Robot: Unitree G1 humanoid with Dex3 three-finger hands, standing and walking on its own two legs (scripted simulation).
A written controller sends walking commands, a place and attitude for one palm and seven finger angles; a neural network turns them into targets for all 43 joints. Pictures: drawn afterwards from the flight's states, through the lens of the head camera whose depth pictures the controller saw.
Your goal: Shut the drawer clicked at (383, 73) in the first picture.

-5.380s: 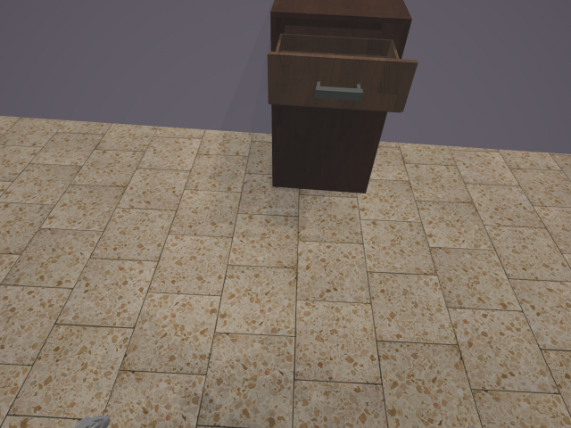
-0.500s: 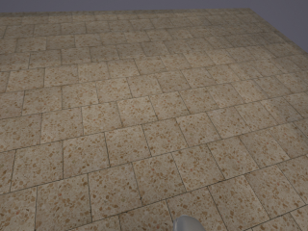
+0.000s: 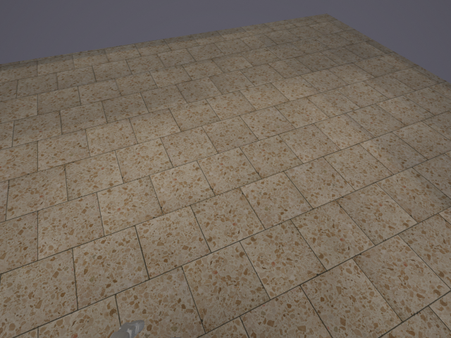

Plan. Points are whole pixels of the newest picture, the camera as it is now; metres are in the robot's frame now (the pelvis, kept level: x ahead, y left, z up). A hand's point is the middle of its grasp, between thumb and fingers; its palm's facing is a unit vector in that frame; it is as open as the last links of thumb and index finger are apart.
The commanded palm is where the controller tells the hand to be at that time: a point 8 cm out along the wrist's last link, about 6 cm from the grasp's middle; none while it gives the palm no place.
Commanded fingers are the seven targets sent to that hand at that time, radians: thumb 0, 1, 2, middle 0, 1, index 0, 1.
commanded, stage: turn to face it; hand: left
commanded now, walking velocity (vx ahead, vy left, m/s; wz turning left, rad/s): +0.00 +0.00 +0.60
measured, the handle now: out of the picture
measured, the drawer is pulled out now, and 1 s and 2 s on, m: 0.30 0.30 0.30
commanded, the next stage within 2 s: none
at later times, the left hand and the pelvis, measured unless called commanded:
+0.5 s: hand out of the picture +0.00 +0.24 -0.16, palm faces +0.32 -0.91 -0.28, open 7.4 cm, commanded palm none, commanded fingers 0.00 0.90 0.90 -0.20 -0.30 -0.20 -0.30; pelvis -0.01 +0.01 +0.01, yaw +16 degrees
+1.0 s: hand out of the picture -0.11 +0.13 -0.15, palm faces +0.60 -0.75 -0.26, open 7.4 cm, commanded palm none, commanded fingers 0.00 0.90 0.90 -0.20 -0.30 -0.20 -0.30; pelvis -0.03 -0.05 +0.01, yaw +36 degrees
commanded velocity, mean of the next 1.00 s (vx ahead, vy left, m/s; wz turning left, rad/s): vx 0.00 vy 0.00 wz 0.60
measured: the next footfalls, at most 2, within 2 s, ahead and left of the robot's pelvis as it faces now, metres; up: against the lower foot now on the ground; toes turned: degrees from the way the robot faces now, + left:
left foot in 0.10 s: +0.06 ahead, +0.12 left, +0.00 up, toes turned +12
right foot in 0.62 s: +0.05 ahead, -0.13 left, +0.00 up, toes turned +21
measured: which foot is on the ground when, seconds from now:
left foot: up 0.00-0.08, down 0.10-0.62, up 0.64-1.00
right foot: down 0.00-0.10, up 0.12-0.60, down 0.62-1.00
